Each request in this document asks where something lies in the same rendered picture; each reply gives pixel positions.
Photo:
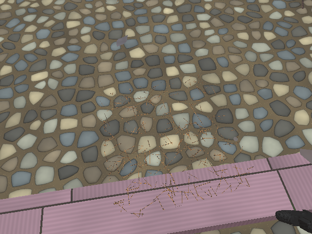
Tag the right robot hand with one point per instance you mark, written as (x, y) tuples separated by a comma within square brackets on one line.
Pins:
[(303, 218)]

